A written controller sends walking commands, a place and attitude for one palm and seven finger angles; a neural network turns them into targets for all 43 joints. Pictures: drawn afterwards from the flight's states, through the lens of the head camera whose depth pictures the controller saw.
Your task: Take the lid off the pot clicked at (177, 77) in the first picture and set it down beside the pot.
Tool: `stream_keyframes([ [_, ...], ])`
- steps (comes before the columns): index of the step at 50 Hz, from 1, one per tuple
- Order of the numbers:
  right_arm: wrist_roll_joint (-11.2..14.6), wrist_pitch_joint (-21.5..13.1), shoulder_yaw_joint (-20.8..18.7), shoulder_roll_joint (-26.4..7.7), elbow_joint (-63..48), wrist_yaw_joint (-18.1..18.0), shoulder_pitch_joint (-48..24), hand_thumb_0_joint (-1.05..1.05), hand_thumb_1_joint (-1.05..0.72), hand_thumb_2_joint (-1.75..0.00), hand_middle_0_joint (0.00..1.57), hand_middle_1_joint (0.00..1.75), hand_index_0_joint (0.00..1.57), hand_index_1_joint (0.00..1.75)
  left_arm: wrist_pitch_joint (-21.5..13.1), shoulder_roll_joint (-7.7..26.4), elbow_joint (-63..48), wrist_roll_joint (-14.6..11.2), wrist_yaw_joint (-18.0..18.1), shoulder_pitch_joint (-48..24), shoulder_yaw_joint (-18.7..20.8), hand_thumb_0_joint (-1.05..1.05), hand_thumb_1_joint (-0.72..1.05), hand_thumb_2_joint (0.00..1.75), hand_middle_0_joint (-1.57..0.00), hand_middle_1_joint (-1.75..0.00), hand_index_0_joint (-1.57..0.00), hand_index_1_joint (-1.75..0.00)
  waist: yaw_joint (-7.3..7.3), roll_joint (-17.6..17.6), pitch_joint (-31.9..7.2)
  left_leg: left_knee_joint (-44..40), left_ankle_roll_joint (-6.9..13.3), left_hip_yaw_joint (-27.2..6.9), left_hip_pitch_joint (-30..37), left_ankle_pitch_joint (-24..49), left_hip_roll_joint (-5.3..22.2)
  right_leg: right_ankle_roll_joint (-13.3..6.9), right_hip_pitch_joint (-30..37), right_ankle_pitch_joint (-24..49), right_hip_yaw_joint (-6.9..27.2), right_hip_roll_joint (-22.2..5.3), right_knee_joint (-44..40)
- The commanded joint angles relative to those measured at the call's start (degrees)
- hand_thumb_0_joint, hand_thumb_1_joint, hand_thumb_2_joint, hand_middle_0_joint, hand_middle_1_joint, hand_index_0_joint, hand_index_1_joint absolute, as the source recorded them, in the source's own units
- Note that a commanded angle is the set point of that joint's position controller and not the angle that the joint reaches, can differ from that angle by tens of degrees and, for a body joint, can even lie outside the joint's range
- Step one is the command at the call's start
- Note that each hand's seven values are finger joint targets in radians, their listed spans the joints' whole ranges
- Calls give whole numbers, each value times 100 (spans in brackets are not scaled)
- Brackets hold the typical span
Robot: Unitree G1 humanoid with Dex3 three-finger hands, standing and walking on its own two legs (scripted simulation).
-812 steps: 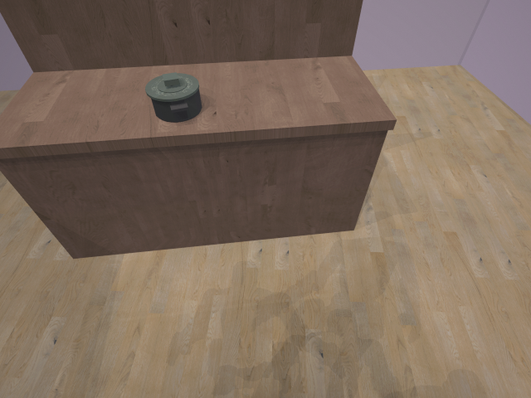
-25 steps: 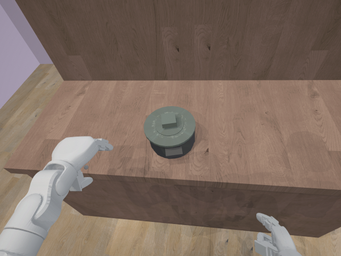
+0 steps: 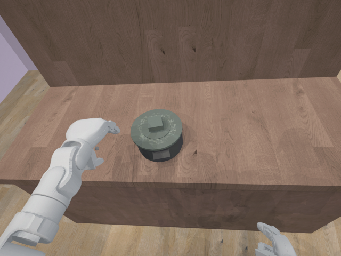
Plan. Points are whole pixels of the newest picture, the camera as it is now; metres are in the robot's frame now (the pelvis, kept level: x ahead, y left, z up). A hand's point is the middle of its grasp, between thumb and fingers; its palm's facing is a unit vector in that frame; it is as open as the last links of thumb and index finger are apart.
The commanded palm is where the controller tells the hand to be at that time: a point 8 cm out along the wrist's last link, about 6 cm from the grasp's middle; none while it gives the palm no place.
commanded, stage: move the open hand above the knob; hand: left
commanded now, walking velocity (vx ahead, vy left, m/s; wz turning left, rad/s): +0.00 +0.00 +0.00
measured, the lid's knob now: (155, 123) +0.50 +0.08 -0.01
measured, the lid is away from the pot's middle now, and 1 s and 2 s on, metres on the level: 0.00 0.00 0.00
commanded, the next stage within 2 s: lower the open fingers around the knob in 1.70 s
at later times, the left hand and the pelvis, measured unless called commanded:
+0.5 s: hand (127, 131) +0.41 +0.14 +0.06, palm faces -0.30 -0.04 -0.95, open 10.3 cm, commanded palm +0.40 +0.14 +0.12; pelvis +0.01 -0.01 +0.00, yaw +0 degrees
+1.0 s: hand (147, 115) +0.46 +0.09 +0.06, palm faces -0.32 -0.05 -0.95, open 10.3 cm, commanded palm +0.46 +0.09 +0.12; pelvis +0.01 +0.00 -0.01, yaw -1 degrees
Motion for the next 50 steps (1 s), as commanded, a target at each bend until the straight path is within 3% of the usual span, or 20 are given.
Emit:
stream_keyframes([
  [1, -73, -260, -317, -521, -1136, 60, -806, 0, -90, -90, 20, 30, 20, 30, -27, 819, -2227, -110, 15, -1806, 197, 0, -26, 127, -79, -8, -79, -8, -26, -295, -2275, 76, 161, -331, 1619, 2044, -45, -167, 275, 2328, 159, 159, -132],
  [3, -113, -262, -232, -580, -1024, -18, -738, 0, -90, -90, 20, 30, 20, 30, -145, 1859, -2223, 31, 35, -2226, 998, 0, -26, 127, -79, -8, -79, -8, -18, -582, -2449, 117, 185, -389, 1604, 2158, -58, -148, 458, 2538, 220, 168, -114],
  [5, -55, -207, -135, -540, -808, -137, -553, 0, -90, -90, 20, 30, 20, 30, -170, 1862, -1201, 148, 129, -2313, 1085, 0, -26, 127, -79, -8, -79, -8, -51, -813, -1916, 15, 162, -324, 1223, 1809, -75, -128, 270, 2308, 158, 199, -155],
  [6, -23, -165, -128, -521, -704, -173, -472, 0, -90, -90, 20, 30, 20, 30, -125, 1541, -633, 149, 191, -2339, 872, 0, -26, 127, -79, -8, -79, -8, -110, -826, -1396, -48, 135, -274, 953, 1502, -33, -134, 38, 2042, 121, 203, -198],
  [8, 29, -116, -132, -582, -588, -151, -429, 0, -90, -90, 20, 30, 20, 30, -46, 1523, -199, 213, 295, -2525, 893, 0, -26, 127, -79, -8, -79, -8, -50, -996, -1207, -121, 117, -243, 846, 1192, -13, -154, -119, 1709, 114, 202, -246],
  [9, 17, -116, -161, -508, -688, -122, -499, 0, -90, -90, 20, 30, 20, 30, 4, 955, -362, 136, 317, -2520, 439, 0, -26, 127, -79, -8, -79, -8, -46, -717, -1354, -103, 116, -213, 923, 1295, -28, -159, -93, 1768, 112, 205, -180],
  [13, -25, -147, -267, -456, -910, 57, -695, 0, -90, -90, 20, 30, 20, 30, 155, 231, -1345, 46, 221, -2850, -241, 0, -26, 127, -79, -8, -79, -8, -134, -432, -2441, 207, 148, -328, 1634, 2209, -33, -174, -10, 2483, 150, 176, 10],
  [16, 1, -81, -234, -512, -742, 7, -498, 0, -90, -90, 20, 30, 20, 30, 271, 544, -439, 108, 196, -2757, -2, 0, -26, 127, -79, -8, -79, -8, -207, -804, -1978, 224, 150, -229, 1211, 1857, -35, -131, -66, 2457, 136, 210, -15],
  [18, 29, -58, -141, -620, -595, -80, -432, 0, -90, -90, 20, 30, 20, 30, 270, 1418, 189, 242, 258, -3119, 679, 0, -26, 127, -79, -8, -79, -8, -116, -1174, -1719, 151, 145, -199, 802, 1472, -70, -121, 75, 2402, 208, 179, -40],
  [22, 19, -51, -159, -465, -651, -139, -571, 0, -90, -90, 20, 30, 20, 30, 292, 788, -283, 188, 280, -4152, 126, 0, -26, 127, -79, -8, -79, -8, -148, -734, -2335, 185, 187, -192, 1131, 1671, -107, -128, 158, 2638, 227, 133, 47],
  [25, -2, -74, -214, -448, -634, -86, -463, 0, -90, -90, 20, 30, 20, 30, 298, 427, -193, 121, 243, -4071, -107, 0, -26, 127, -79, -8, -79, -8, -226, -552, -2585, 348, 201, -250, 1441, 2248, -81, -139, 16, 2938, 201, 165, 137],
  [29, 46, 13, -197, -539, -460, -76, -246, 0, -90, -90, 20, 30, 20, 30, 429, 183, 1411, 145, 154, -3695, -234, 0, -26, 127, -79, -8, -79, -8, -295, -1194, -1688, 281, 158, -81, 685, 1592, -46, -99, -226, 2659, 144, 191, 67],
  [30, 66, 20, -178, -567, -443, -89, -239, 0, -90, -90, 20, 30, 20, 30, 435, 399, 1496, 202, 146, -3947, -94, 0, -26, 127, -79, -8, -79, -8, -272, -1284, -1806, 276, 155, -88, 653, 1526, -70, -94, -181, 2660, 155, 182, 83],
  [35, -44, -99, -289, -456, -539, -143, -230, 0, -90, -90, 20, 30, 20, 30, 195, 423, -80, 201, 203, -5590, -197, 0, -26, 127, -79, -8, -79, -8, -394, -408, -3236, 490, 258, -295, 1793, 2612, -77, -139, -52, 3185, 241, 178, 232],
  [36, -70, -104, -308, -444, -463, -154, -90, 0, -90, -90, 20, 30, 20, 30, 208, 242, 251, 150, 229, -5374, -260, 0, -26, 127, -79, -8, -79, -8, -430, -323, -3026, 511, 245, -314, 1791, 2752, -21, -144, -214, 3077, 182, 193, 233],
  [40, -6, -39, -211, -558, -129, -158, 153, 0, -90, -90, 20, 30, 20, 30, 399, 360, 2362, 270, 415, -4671, 31, 0, -26, 127, -79, -8, -79, -8, -335, -1206, -2023, 283, 143, -146, 731, 1809, 11, -128, -376, 2646, 79, 244, 194],
  [41, -18, -36, -225, -522, -142, -148, 118, 0, -90, -90, 20, 30, 20, 30, 504, -48, 2499, 244, 449, -4741, -264, 0, -26, 127, -79, -8, -79, -8, -355, -1166, -1858, 257, 135, -104, 604, 1643, 13, -139, -450, 2526, 64, 236, 178],
  [46, -121, -118, -381, -488, -234, -73, 107, 0, -90, -90, 20, 30, 20, 30, 543, -288, 1302, 199, 428, -5952, -493, 0, -26, 127, -79, -8, -79, -8, -494, -550, -3072, 531, 220, -213, 1512, 2553, 5, -150, -303, 3148, 169, 210, 264],
  [47, -112, -129, -374, -515, -185, -79, 181, 0, -90, -90, 20, 30, 20, 30, 518, 62, 1357, 230, 421, -6074, -226, 0, -26, 127, -79, -8, -79, -8, -481, -582, -3233, 523, 220, -260, 1582, 2589, -4, -138, -285, 3152, 184, 221, 254],
  [50, -97, -129, -338, -512, 12, -171, 379, 0, -90, -90, 20, 30, 20, 30, 554, -107, 2253, 304, 449, -6105, -352, 0, -26, 127, -79, -8, -79, -8, -594, -923, -2694, 445, 221, -211, 1223, 2218, 6, -128, -557, 2891, 137, 276, 193],
])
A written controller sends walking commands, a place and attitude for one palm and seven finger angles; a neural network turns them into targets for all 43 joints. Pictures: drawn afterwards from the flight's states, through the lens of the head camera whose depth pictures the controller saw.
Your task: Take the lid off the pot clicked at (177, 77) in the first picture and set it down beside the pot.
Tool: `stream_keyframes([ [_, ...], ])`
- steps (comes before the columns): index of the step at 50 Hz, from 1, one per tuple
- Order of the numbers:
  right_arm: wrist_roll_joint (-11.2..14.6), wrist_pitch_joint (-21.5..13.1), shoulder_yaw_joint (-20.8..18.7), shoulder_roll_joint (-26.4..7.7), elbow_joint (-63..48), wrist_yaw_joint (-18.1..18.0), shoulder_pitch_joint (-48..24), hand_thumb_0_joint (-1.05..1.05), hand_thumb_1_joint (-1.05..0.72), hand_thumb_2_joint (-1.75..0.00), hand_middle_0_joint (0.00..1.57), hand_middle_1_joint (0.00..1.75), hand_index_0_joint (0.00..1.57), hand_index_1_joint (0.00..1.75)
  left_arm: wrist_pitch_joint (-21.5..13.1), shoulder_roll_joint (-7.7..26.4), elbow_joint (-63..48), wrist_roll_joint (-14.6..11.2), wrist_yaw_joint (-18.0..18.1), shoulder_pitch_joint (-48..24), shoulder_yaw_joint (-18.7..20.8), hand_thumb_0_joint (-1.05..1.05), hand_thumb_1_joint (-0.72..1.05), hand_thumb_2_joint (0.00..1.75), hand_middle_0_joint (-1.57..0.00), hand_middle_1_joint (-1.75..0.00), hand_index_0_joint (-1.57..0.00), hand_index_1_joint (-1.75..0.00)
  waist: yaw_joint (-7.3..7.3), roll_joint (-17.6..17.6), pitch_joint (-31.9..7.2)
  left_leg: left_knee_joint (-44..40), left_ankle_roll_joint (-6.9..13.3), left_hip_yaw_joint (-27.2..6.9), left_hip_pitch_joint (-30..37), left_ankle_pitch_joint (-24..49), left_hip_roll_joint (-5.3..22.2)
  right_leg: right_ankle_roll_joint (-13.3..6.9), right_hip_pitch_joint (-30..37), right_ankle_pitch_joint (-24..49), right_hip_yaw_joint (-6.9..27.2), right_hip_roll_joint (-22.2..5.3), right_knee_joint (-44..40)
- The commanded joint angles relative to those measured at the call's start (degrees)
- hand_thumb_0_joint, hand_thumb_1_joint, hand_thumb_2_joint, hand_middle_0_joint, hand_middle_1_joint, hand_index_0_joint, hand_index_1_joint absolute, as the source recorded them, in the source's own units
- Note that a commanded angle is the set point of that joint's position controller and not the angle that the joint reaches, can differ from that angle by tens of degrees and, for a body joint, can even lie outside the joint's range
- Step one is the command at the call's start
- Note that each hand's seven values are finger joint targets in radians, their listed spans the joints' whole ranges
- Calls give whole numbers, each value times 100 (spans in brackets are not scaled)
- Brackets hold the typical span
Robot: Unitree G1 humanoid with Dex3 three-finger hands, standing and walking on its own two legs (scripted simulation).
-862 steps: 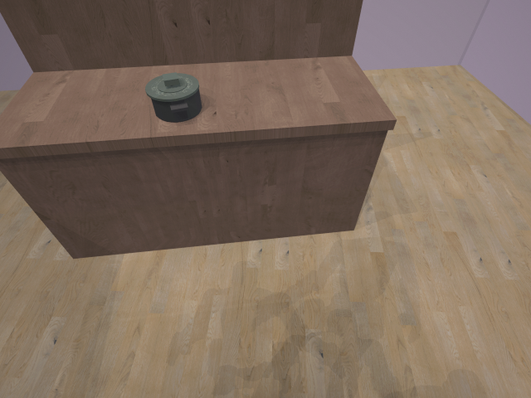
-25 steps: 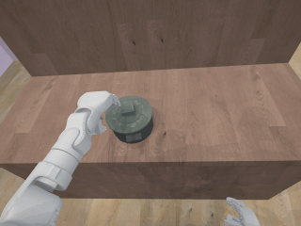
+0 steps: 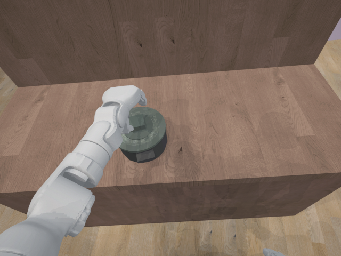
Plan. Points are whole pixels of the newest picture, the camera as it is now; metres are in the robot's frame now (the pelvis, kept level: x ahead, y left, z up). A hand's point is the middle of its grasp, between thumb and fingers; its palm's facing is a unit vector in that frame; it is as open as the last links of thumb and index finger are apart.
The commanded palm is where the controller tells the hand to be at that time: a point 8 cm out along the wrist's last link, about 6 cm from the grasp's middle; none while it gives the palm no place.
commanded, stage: move the open hand above the knob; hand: left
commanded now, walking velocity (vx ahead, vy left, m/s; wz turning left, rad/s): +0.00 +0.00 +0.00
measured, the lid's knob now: (136, 122) +0.48 +0.10 -0.01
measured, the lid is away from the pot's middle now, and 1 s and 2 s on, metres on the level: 0.00 0.00 0.00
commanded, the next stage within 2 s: lower the open fingers around the knob in 0.70 s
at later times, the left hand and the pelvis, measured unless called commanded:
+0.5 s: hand (128, 116) +0.44 +0.10 +0.07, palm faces -0.31 -0.07 -0.95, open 10.3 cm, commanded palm +0.43 +0.10 +0.13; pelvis -0.01 +0.00 +0.00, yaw -1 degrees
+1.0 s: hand (129, 119) +0.44 +0.10 +0.06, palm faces -0.36 -0.06 -0.93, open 10.3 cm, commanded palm +0.44 +0.11 +0.11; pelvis -0.01 +0.00 +0.00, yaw -1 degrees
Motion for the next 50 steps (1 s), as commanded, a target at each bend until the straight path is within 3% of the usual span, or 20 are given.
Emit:
stream_keyframes([
  [1, 2, -191, -176, -635, -426, -103, 111, 0, -90, -90, 20, 30, 20, 30, 67, 1097, -135, 180, 356, -3021, 535, 0, -26, 127, -79, -8, -79, -8, -169, -955, -2110, 59, 201, -296, 1610, 2144, 6, -131, 114, 2832, -53, 250, -187],
  [3, -5, -236, -125, -691, -456, -117, 71, 0, -90, -90, 20, 30, 20, 30, 98, 1343, 141, 212, 412, -2776, 805, 0, -26, 127, -79, -8, -79, -8, -31, -1016, -2116, -19, 173, -273, 1414, 2046, -26, -153, 246, 2822, 5, 231, -188],
  [5, -23, -252, -138, -641, -555, -91, -5, 0, -90, -90, 20, 30, 20, 30, 93, 1036, -155, 179, 422, -2880, 573, 0, -26, 127, -79, -8, -79, -8, -9, -735, -2470, -28, 163, -300, 1662, 2244, -23, -154, 310, 2888, -8, 210, -147],
  [6, -33, -261, -172, -592, -586, -72, -30, 0, -90, -90, 20, 30, 20, 30, 86, 679, -339, 147, 394, -2976, 297, 0, -26, 127, -79, -8, -79, -8, -65, -623, -2486, 18, 170, -314, 1820, 2400, 3, -159, 222, 2900, -30, 204, -142],
  [8, -42, -297, -237, -570, -625, -21, -10, 0, -90, -90, 20, 30, 20, 30, -12, 549, -667, 180, 320, -3144, 203, 0, -26, 127, -79, -8, -79, -8, -104, -600, -2751, 141, 196, -394, 2126, 2827, 25, -153, 87, 2985, -15, 219, -150],
  [10, -56, -290, -239, -615, -580, -24, 64, 0, -90, -90, 20, 30, 20, 30, -11, 874, -594, 163, 330, -3058, 458, 0, -26, 127, -79, -8, -79, -8, -83, -642, -2728, 104, 201, -380, 2137, 2654, 29, -138, 149, 2930, -16, 237, -192],
  [13, -19, -273, -172, -678, -496, -128, 101, 0, -90, -90, 20, 30, 20, 30, 46, 1260, -77, 154, 383, -2989, 769, 0, -26, 127, -79, -8, -79, -8, -68, -1114, -2167, -82, 205, -297, 1508, 1931, 5, -140, 259, 2635, 9, 228, -307],
  [14, -22, -281, -167, -652, -529, -157, 45, 0, -90, -90, 20, 30, 20, 30, 34, 1230, -337, 170, 436, -3234, 671, 0, -26, 127, -79, -8, -79, -8, -89, -905, -2211, -134, 208, -263, 1554, 1817, 23, -140, 283, 2558, 27, 218, -308],
  [16, 1, -355, -194, -569, -512, -158, 44, 0, -90, -90, 20, 30, 20, 30, 16, 609, -395, 194, 478, -3479, 171, 0, -26, 127, -79, -8, -79, -8, -194, -742, -2155, -115, 196, -341, 1807, 1776, 40, -159, -83, 2220, -43, 244, -311],
  [18, 0, -429, -212, -564, -526, -146, 44, 0, -90, -90, 20, 30, 20, 30, -57, 639, -540, 194, 491, -3530, 232, 0, -26, 127, -79, -8, -79, -8, -170, -701, -2348, -54, 202, -413, 2005, 1989, 49, -175, -164, 2231, -37, 259, -293],
  [20, -21, -414, -192, -624, -457, -162, 102, 0, -90, -90, 20, 30, 20, 30, -9, 961, -250, 154, 514, -3259, 519, 0, -26, 127, -79, -8, -79, -8, -112, -730, -2397, -84, 188, -367, 1943, 1886, 35, -163, 15, 2296, -10, 255, -295],
  [23, -21, -402, -161, -626, -471, -179, 53, 0, -90, -90, 20, 30, 20, 30, 72, 1009, 30, 175, 511, -3029, 593, 0, -26, 127, -79, -8, -79, -8, -55, -849, -2243, -134, 185, -314, 1660, 1728, 12, -166, 111, 2273, 24, 231, -343],
  [29, 8, -423, -172, -601, -542, -211, -36, 0, -90, -90, 20, 30, 20, 30, 74, 629, -64, 105, 417, -3299, 211, 0, -26, 127, -79, -8, -79, -8, -184, -860, -2096, -134, 203, -295, 1679, 1500, 7, -147, 18, 2102, 32, 232, -369],
  [33, -4, -477, -147, -614, -561, -266, -19, 0, -90, -90, 20, 30, 20, 30, -84, 1092, -302, 106, 389, -3328, 573, 0, -26, 127, -79, -8, -79, -8, -103, -809, -2375, -122, 225, -305, 1764, 1619, -20, -146, 207, 2291, 104, 206, -398],
  [36, 29, -434, -149, -599, -446, -276, 58, 0, -90, -90, 20, 30, 20, 30, 9, 712, 65, 215, 423, -3364, 207, 0, -26, 127, -79, -8, -79, -8, -226, -834, -1853, -173, 199, -272, 1581, 1382, 28, -152, -129, 1995, 29, 239, -410],
  [39, -3, -483, -164, -620, -495, -261, 46, 0, -90, -90, 20, 30, 20, 30, -13, 836, -41, 143, 460, -3341, 399, 0, -26, 127, -79, -8, -79, -8, -148, -720, -2099, -121, 196, -287, 1698, 1567, 16, -169, -1, 2145, 50, 236, -358],
  [41, -13, -473, -156, -639, -490, -279, 48, 0, -90, -90, 20, 30, 20, 30, 21, 1010, 112, 74, 457, -3143, 576, 0, -26, 127, -79, -8, -79, -8, -105, -874, -2243, -122, 206, -244, 1614, 1570, -4, -137, 222, 2313, 93, 215, -362],
  [45, 4, -413, -152, -674, -447, -271, 80, 0, -90, -90, 20, 30, 20, 30, 73, 844, 316, 237, 394, -3088, 359, 0, -26, 127, -79, -8, -79, -8, -184, -1008, -2078, -93, 210, -192, 1449, 1563, -1, -121, 86, 2410, 102, 230, -379],
  [47, -2, -432, -171, -669, -490, -279, 88, 0, -90, -90, 20, 30, 20, 30, -13, 1074, -86, 232, 420, -3319, 528, 0, -26, 127, -79, -8, -79, -8, -155, -886, -2363, -56, 225, -208, 1580, 1699, -8, -131, 231, 2580, 128, 219, -347],
  [50, -23, -453, -196, -639, -480, -291, 150, 0, -90, -90, 20, 30, 20, 30, -170, 961, -163, 162, 416, -3235, 492, 0, -26, 127, -79, -8, -79, -8, -182, -782, -2506, 24, 239, -219, 1743, 1946, -11, -131, 214, 2757, 110, 230, -311],
])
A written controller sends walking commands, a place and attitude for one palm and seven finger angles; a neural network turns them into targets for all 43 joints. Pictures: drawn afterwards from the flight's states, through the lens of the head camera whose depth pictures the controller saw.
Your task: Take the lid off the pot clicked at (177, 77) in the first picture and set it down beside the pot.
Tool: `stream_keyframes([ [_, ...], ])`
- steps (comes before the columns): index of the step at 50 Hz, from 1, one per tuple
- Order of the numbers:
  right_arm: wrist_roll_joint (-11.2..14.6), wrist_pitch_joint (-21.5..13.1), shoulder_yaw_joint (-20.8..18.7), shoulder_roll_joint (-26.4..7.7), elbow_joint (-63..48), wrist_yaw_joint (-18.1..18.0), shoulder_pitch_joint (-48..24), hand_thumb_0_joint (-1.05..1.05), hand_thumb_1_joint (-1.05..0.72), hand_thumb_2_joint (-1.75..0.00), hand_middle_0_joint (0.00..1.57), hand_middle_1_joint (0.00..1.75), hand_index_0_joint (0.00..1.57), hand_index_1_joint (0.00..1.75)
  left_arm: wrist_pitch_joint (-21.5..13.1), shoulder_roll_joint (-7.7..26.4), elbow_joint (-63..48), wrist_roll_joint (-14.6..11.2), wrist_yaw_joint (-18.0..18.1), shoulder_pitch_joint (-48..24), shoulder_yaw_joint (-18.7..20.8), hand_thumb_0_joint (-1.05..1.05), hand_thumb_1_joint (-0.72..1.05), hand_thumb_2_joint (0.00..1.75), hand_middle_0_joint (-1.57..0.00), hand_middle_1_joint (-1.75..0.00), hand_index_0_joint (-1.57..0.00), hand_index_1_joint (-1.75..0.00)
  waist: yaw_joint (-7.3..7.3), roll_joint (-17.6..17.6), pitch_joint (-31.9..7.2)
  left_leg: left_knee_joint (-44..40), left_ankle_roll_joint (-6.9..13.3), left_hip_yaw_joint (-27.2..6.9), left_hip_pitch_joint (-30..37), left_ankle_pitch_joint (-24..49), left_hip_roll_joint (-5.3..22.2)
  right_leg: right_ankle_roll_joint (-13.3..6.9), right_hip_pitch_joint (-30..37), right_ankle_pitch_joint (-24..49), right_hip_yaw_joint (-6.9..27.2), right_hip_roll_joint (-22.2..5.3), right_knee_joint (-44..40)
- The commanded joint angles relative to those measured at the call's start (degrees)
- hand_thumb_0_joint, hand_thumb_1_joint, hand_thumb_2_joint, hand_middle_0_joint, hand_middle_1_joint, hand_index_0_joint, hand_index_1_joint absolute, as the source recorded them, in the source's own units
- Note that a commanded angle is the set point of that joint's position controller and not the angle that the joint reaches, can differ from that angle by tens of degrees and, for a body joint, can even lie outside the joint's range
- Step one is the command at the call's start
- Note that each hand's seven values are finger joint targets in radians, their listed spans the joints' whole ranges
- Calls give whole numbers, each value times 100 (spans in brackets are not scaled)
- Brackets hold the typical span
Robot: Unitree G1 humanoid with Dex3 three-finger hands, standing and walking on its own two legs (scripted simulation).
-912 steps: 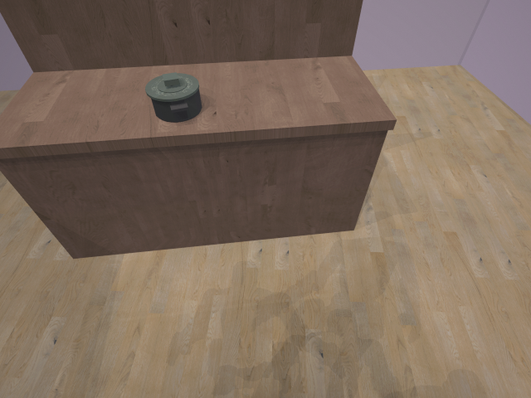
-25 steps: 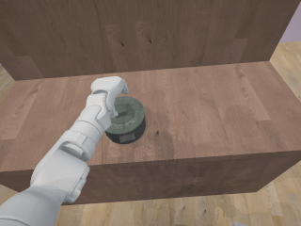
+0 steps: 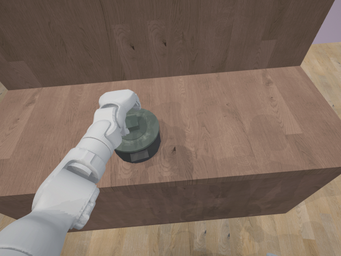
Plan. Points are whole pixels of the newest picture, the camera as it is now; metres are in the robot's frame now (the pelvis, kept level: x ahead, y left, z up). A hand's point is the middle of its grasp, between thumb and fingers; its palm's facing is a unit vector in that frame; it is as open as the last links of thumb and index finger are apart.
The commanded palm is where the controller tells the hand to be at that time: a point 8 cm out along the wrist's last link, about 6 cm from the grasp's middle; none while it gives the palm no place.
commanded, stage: lower the open fingers around the knob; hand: left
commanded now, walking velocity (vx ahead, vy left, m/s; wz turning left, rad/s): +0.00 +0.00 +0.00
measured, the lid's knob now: (130, 123) +0.49 +0.11 -0.01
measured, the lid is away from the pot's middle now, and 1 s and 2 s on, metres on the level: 0.00 0.00 0.01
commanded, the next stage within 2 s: close the fingers and squeeze the knob in 0.70 s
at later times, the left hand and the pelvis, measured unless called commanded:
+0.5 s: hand (125, 126) +0.45 +0.12 +0.02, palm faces -0.37 -0.07 -0.93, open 10.5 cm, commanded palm +0.46 +0.11 +0.08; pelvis +0.00 +0.01 +0.00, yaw -1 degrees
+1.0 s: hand (130, 127) +0.45 +0.10 +0.02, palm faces -0.37 -0.05 -0.93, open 10.2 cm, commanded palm +0.45 +0.11 +0.08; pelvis +0.00 +0.00 +0.00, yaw -1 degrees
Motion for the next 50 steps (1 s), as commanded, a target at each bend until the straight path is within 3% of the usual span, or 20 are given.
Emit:
stream_keyframes([
  [1, -32, -156, -238, -655, -598, -46, 32, 0, -90, -90, 20, 30, 20, 30, -172, 1099, -1050, 87, 271, -2676, 368, 0, -26, 127, -79, -8, -79, -8, -72, -627, -2254, 99, 258, -266, 1733, 1883, -70, -112, 273, 2638, 17, 154, -265],
  [4, -30, -102, -221, -708, -547, -48, 76, 0, -90, -90, 20, 30, 20, 30, -142, 1318, -857, 161, 339, -2586, 529, 0, -26, 127, -79, -8, -79, -8, -65, -805, -2045, 74, 239, -238, 1445, 1773, -49, -114, 281, 2649, 17, 157, -252],
  [8, -40, -144, -292, -632, -576, -4, 80, 0, -90, -90, 20, 30, 20, 30, -281, 881, -1326, 162, 386, -2792, 248, 0, -26, 127, -79, -8, -79, -8, -105, -522, -2503, 223, 241, -297, 1918, 2363, -42, -136, 107, 2837, -20, 190, -169],
  [9, -49, -138, -313, -634, -576, 21, 113, 0, -90, -90, 20, 30, 20, 30, -304, 857, -1428, 123, 402, -2743, 215, 0, -26, 127, -79, -8, -79, -8, -102, -304, -2543, 251, 232, -315, 2028, 2439, -17, -135, 91, 2832, -30, 190, -153],
  [10, -52, -127, -325, -636, -543, 39, 121, 0, -90, -90, 20, 30, 20, 30, -306, 870, -1388, 140, 421, -2671, 246, 0, -26, 127, -79, -8, -79, -8, -94, -364, -2653, 272, 227, -340, 2121, 2539, -19, -128, 47, 2848, -42, 208, -132],
  [14, -62, -38, -313, -720, -444, 34, 198, 0, -90, -90, 20, 30, 20, 30, -173, 1013, -706, 132, 487, -2275, 426, 0, -26, 127, -79, -8, -79, -8, -103, -855, -2133, 236, 221, -238, 1540, 2133, -13, -119, 49, 2758, -53, 211, -146],
  [18, -42, -42, -310, -686, -422, 35, 172, 0, -90, -90, 20, 30, 20, 30, -160, 907, -731, 248, 572, -2496, 314, 0, -26, 127, -79, -8, -79, -8, -131, -648, -2274, 282, 202, -282, 1625, 2212, -11, -151, -142, 2632, -49, 220, -90],
  [19, -60, -23, -310, -689, -396, 47, 202, 0, -90, -90, 20, 30, 20, 30, -120, 617, -542, 243, 569, -2417, 71, 0, -26, 127, -79, -8, -79, -8, -195, -554, -2086, 292, 198, -255, 1589, 2139, 0, -149, -296, 2538, -82, 232, -82],
  [22, -73, -8, -313, -717, -403, 56, 232, 0, -90, -90, 20, 30, 20, 30, -131, 965, -674, 223, 623, -2537, 378, 0, -26, 127, -79, -8, -79, -8, -133, -494, -2423, 319, 181, -291, 1693, 2186, 9, -152, -216, 2563, -54, 235, -32],
  [26, -85, 12, -344, -674, -403, 54, 275, 0, -90, -90, 20, 30, 20, 30, -170, 643, -634, 217, 639, -2567, 151, 0, -26, 127, -79, -8, -79, -8, -206, -480, -2419, 349, 173, -314, 1730, 2250, 55, -147, -368, 2452, -103, 249, -5],
  [27, -78, 3, -348, -704, -385, 50, 311, 0, -90, -90, 20, 30, 20, 30, -188, 848, -709, 274, 681, -2690, 293, 0, -26, 127, -79, -8, -79, -8, -195, -509, -2526, 353, 175, -339, 1771, 2248, 60, -147, -381, 2436, -87, 258, -10],
  [31, -71, -21, -347, -699, -320, 19, 367, 0, -90, -90, 20, 30, 20, 30, -129, 760, -576, 218, 791, -2935, 244, 0, -26, 127, -79, -8, -79, -8, -283, -587, -2302, 318, 177, -323, 1564, 1949, 75, -142, -444, 2239, -92, 267, -12],
  [33, -82, -103, -354, -685, -351, 9, 348, 0, -90, -90, 20, 30, 20, 30, -218, 945, -772, 174, 844, -2924, 466, 0, -26, 127, -79, -8, -79, -8, -181, -524, -2693, 358, 184, -344, 1754, 2180, 55, -151, -285, 2410, -53, 253, -5],
  [35, -91, -88, -326, -696, -315, 3, 380, 0, -90, -90, 20, 30, 20, 30, -167, 980, -487, 213, 877, -2668, 472, 0, -26, 127, -79, -8, -79, -8, -183, -503, -2634, 325, 175, -351, 1708, 2112, 45, -145, -274, 2383, -63, 264, -4],
  [38, -59, -96, -347, -692, -264, 23, 403, 0, -90, -90, 20, 30, 20, 30, -68, 605, -350, 312, 867, -2808, 146, 0, -26, 127, -79, -8, -79, -8, -296, -650, -2279, 317, 187, -308, 1490, 1978, 56, -147, -496, 2272, -84, 279, -39],
  [40, -68, -105, -329, -723, -269, 35, 419, 0, -90, -90, 20, 30, 20, 30, -21, 797, -398, 255, 895, -2885, 276, 0, -26, 127, -79, -8, -79, -8, -270, -571, -2372, 284, 177, -302, 1487, 1859, 44, -137, -364, 2266, -74, 274, -27],
  [41, -70, -123, -345, -702, -278, 29, 403, 0, -90, -90, 20, 30, 20, 30, -20, 835, -422, 170, 899, -2856, 355, 0, -13, 100, -52, -64, -52, -64, -242, -539, -2398, 278, 179, -301, 1539, 1847, 56, -136, -308, 2247, -72, 260, -35],
  [43, -73, -163, -338, -694, -331, 9, 379, 0, -90, -90, 20, 30, 20, 30, -113, 970, -560, 108, 850, -2730, 505, 0, -11, 100, -51, -69, -51, -69, -169, -575, -2697, 313, 197, -302, 1596, 2033, 24, -134, -79, 2510, -18, 243, -48],
  [46, -57, -137, -346, -683, -283, 2, 428, 0, -90, -90, 20, 30, 20, 30, -109, 798, -498, 251, 810, -2768, 228, 0, -8, 101, -51, -75, -51, -75, -265, -531, -2383, 279, 201, -269, 1522, 1848, 42, -132, -237, 2368, -46, 253, -79],
  [50, -51, -140, -324, -727, -291, -17, 408, 0, -90, -90, 20, 30, 20, 30, -104, 961, -449, 225, 839, -2734, 363, 0, -5, 101, -52, -81, -52, -81, -281, -701, -2235, 232, 215, -226, 1317, 1614, 16, -107, -190, 2300, -11, 248, -115],
])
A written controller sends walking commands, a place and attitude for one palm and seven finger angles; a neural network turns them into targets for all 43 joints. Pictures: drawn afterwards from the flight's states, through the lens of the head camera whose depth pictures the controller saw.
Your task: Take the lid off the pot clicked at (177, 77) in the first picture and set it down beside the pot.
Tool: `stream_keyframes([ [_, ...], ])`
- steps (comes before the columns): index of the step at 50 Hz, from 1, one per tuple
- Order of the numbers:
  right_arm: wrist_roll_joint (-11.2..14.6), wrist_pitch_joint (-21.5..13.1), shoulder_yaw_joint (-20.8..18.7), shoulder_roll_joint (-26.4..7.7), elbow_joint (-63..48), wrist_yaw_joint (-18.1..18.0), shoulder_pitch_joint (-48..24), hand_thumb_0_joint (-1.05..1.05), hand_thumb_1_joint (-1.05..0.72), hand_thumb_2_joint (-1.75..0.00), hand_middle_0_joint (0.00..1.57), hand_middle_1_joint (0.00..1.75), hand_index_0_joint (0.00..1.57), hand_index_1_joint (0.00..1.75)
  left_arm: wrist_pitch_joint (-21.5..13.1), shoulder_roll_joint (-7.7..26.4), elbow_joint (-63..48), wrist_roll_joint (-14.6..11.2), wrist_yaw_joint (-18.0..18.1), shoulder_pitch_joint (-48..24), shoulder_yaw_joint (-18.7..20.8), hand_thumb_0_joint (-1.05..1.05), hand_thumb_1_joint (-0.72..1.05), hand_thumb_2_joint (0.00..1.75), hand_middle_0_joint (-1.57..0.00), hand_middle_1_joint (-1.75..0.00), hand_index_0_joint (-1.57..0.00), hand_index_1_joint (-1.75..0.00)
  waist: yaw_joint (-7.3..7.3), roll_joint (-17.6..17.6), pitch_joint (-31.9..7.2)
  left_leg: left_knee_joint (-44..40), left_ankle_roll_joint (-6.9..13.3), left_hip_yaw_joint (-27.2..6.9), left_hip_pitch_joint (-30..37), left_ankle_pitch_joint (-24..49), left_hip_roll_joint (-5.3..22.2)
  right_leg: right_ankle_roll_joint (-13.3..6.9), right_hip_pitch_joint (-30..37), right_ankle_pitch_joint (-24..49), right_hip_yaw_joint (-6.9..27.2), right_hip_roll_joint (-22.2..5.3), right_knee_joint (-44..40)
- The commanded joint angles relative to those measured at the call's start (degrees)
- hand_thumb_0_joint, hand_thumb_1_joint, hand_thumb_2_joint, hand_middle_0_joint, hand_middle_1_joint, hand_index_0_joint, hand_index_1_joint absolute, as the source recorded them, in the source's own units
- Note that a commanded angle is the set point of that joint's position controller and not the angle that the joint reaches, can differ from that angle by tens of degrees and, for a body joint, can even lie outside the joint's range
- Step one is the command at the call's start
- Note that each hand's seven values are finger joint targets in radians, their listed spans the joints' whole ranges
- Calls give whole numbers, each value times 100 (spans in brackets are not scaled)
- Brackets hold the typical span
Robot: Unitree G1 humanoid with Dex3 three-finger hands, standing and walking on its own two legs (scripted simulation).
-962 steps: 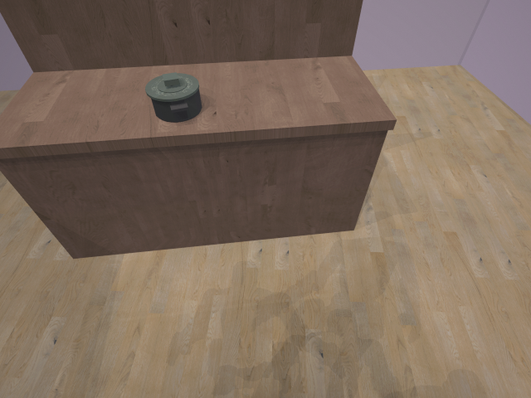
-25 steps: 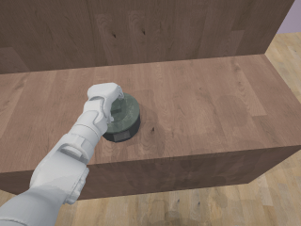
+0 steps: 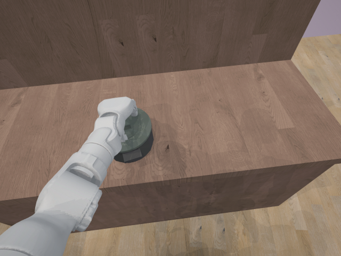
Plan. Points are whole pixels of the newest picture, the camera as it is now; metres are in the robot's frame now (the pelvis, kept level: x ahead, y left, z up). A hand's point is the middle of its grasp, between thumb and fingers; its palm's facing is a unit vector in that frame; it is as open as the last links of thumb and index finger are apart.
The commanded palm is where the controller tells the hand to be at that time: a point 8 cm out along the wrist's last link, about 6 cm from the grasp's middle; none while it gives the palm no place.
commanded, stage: close the fingers and squeeze the knob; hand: left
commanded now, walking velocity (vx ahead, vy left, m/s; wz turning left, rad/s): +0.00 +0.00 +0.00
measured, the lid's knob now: (121, 122) +0.48 +0.12 +0.00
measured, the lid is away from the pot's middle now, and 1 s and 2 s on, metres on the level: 0.00 0.01 0.00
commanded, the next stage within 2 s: lift the lid straight up in 1.26 s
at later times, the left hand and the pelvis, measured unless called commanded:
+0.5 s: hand (120, 125) +0.45 +0.11 +0.03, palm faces -0.37 -0.08 -0.93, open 8.1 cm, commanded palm +0.45 +0.12 +0.08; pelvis +0.01 -0.01 +0.00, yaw +0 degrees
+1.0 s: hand (119, 125) +0.45 +0.11 +0.03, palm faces -0.37 -0.06 -0.93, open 7.1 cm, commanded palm +0.46 +0.12 +0.08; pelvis +0.00 +0.01 +0.00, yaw +0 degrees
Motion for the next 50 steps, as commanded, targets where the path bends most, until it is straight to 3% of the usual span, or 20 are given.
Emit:
stream_keyframes([
  [1, -1, -146, -197, -740, -526, -58, 144, 0, -90, -90, 20, 30, 20, 30, 5, 990, -828, 6, 254, -2629, 240, 0, -4, 101, -52, -83, -52, -83, -85, -679, -1957, -51, 221, -258, 1675, 1658, -73, -104, 269, 2291, -89, 176, -335],
  [5, 13, -160, -175, -771, -551, -77, 114, 0, -90, -90, 20, 30, 20, 30, -22, 1274, -1006, 54, 248, -2773, 377, 0, 0, 100, -53, -88, -53, -88, -66, -633, -2153, -63, 228, -253, 1691, 1633, -85, -93, 425, 2390, -30, 149, -331],
  [6, 21, -172, -177, -724, -594, -77, 81, 0, -90, -90, 20, 30, 20, 30, -34, 991, -1115, 45, 230, -2841, 132, 0, 1, 100, -53, -89, -53, -89, -97, -470, -2158, -62, 227, -242, 1769, 1626, -96, -102, 368, 2339, -33, 147, -338],
  [11, 26, -171, -206, -729, -551, -70, 116, 0, -90, -90, 20, 30, 20, 30, -50, 873, -1005, 40, 206, -2803, 62, 0, 7, 98, -56, -94, -56, -94, -149, -549, -2106, -3, 233, -256, 1841, 1717, -74, -97, 231, 2360, -63, 170, -328],
  [13, 18, -187, -195, -753, -566, -81, 92, 0, -90, -90, 20, 30, 20, 30, -85, 1255, -1117, -17, 225, -2770, 432, 0, 9, 97, -57, -96, -57, -96, -44, -702, -2305, 11, 249, -252, 1756, 1794, -97, -91, 503, 2585, -7, 140, -327],
  [16, 20, -164, -186, -728, -569, -80, 70, 0, -90, -90, 20, 30, 20, 30, -21, 898, -979, -14, 198, -2648, 92, 0, 13, 96, -58, -98, -58, -98, -128, -672, -2124, -2, 246, -194, 1720, 1744, -110, -70, 456, 2648, -27, 138, -341],
  [22, 2, -100, -199, -751, -613, -45, 19, 0, -90, -90, 20, 30, 20, 30, -66, 1342, -1226, 43, 140, -2460, 460, 0, 20, 91, -62, -102, -62, -102, 25, -574, -2401, 67, 250, -202, 1848, 2159, -122, -89, 697, 3151, 1, 125, -281],
  [24, -23, -83, -210, -729, -648, -45, 18, 0, -90, -90, 20, 30, 20, 30, -98, 1213, -1275, -13, 109, -2308, 397, 0, 23, 89, -64, -103, -64, -103, 28, -597, -2339, 89, 262, -168, 1828, 2274, -117, -84, 790, 3330, -7, 112, -284],
  [27, 21, -35, -215, -739, -616, -19, 7, 0, -90, -90, 20, 30, 20, 30, -34, 944, -1084, 110, 88, -2341, 116, 0, 27, 86, -66, -104, -66, -104, -67, -777, -2022, 71, 252, -183, 1762, 2122, -102, -80, 438, 3056, -78, 160, -301],
  [30, 2, -19, -215, -740, -666, -4, -24, 0, -90, -90, 20, 30, 20, 30, -93, 1183, -1384, 24, 102, -2397, 351, 0, 31, 83, -69, -105, -69, -105, 41, -534, -2320, 66, 245, -218, 1958, 2343, -98, -104, 605, 3131, -51, 145, -252],
  [31, 2, -10, -210, -709, -679, -1, -55, 0, -90, -90, 20, 30, 20, 30, -79, 985, -1273, 21, 90, -2248, 219, 0, 33, 81, -70, -105, -70, -105, 34, -473, -2232, 79, 234, -233, 1994, 2422, -97, -116, 503, 3104, -89, 151, -237],
  [33, -7, -2, -220, -720, -660, 1, -30, 0, -90, -90, 20, 30, 20, 30, -108, 1050, -1309, 7, 86, -2283, 310, 0, 34, 83, -68, -104, -71, -105, 42, -602, -2294, 102, 246, -243, 1975, 2507, -80, -109, 521, 3171, -73, 146, -243],
  [36, 12, 38, -219, -723, -622, -2, -15, 0, -90, -90, 20, 30, 20, 30, 1, 714, -1069, 39, 109, -2390, -19, 0, 34, 88, -64, -101, -71, -105, -80, -737, -1935, 52, 233, -223, 1837, 2172, -54, -101, 288, 2821, -133, 174, -263],
  [38, -4, 16, -210, -744, -633, -16, -37, 0, -90, -90, 20, 30, 20, 30, -18, 1123, -1113, 59, 144, -2427, 337, 0, 35, 89, -63, -100, -73, -106, 18, -720, -2151, 77, 239, -223, 1829, 2259, -79, -114, 441, 2938, -77, 157, -256],
  [40, -2, 45, -160, -790, -601, -53, -10, 0, -90, -90, 20, 30, 20, 30, 51, 1261, -896, 62, 165, -2449, 391, 0, 37, 90, -63, -100, -74, -106, -34, -864, -2064, 30, 229, -218, 1674, 2013, -84, -90, 442, 2823, -69, 152, -255],
  [41, -6, 26, -172, -741, -618, -54, -12, 0, -90, -90, 20, 30, 20, 30, 62, 990, -1015, 27, 153, -2570, 178, 0, 38, 91, -63, -100, -75, -107, -58, -651, -2074, 21, 226, -210, 1750, 2032, -79, -105, 414, 2781, -91, 147, -238],
  [43, -10, -6, -194, -727, -640, -47, -19, 0, -90, -90, 20, 30, 20, 30, -10, 1024, -1226, 116, 145, -2718, 216, 0, 40, 92, -63, -100, -76, -107, -29, -526, -2301, 61, 229, -270, 1978, 2292, -59, -129, 321, 2803, -92, 153, -235],
  [46, -14, 7, -195, -731, -588, -45, 55, 0, -90, -90, 20, 30, 20, 30, 45, 909, -922, 132, 158, -2710, 105, 0, 43, 93, -64, -101, -78, -108, -104, -466, -2013, 58, 211, -272, 1898, 2048, -18, -133, 85, 2465, -125, 179, -241],
  [47, -9, -1, -181, -751, -584, -54, 75, 0, -90, -90, 20, 30, 20, 30, 49, 1124, -871, 174, 182, -2691, 265, 0, 44, 94, -64, -101, -79, -108, -69, -578, -2118, 44, 206, -302, 1882, 2018, -33, -132, 131, 2432, -127, 189, -235],
  [50, -26, -34, -170, -756, -611, -78, 77, 0, -90, -90, 20, 30, 20, 30, 24, 1186, -920, 125, 206, -2761, 353, 0, 46, 95, -66, -102, -81, -109, -51, -601, -2282, 25, 209, -323, 1900, 2030, -42, -129, 236, 2467, -110, 185, -233],
])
